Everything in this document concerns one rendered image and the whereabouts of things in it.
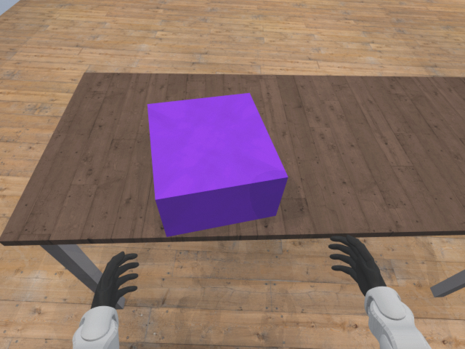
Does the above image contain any robot right hand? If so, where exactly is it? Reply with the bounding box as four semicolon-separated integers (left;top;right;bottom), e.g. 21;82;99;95
328;235;387;296

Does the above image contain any table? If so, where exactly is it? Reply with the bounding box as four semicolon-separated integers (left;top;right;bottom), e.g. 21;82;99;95
0;73;465;310

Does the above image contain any carton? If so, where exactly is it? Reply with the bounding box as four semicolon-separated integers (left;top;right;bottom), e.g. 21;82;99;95
147;93;288;237

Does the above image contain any robot left forearm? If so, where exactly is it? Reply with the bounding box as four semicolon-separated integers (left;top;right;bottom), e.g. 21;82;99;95
73;306;119;349

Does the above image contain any robot right forearm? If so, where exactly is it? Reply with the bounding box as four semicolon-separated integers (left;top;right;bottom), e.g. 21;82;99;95
364;286;431;349

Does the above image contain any robot left hand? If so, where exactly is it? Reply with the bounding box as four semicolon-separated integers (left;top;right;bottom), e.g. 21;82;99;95
91;252;139;309

